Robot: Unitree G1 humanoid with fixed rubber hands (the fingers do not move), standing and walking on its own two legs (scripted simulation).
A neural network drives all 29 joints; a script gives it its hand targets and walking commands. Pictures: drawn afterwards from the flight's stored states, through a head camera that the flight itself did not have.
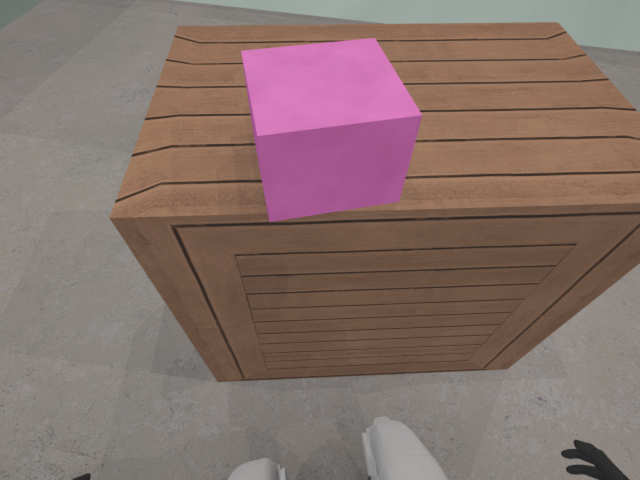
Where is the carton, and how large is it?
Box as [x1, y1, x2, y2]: [241, 38, 421, 221]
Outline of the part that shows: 374,38 241,51 252,127 269,221 381,204 399,200 420,122 421,114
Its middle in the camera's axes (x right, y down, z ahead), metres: +0.01 -0.16 +0.55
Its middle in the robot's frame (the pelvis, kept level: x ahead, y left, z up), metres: +0.54 -0.02 +0.12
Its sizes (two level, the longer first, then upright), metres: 0.191 0.185 0.148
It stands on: a pedestal, 0.77 m high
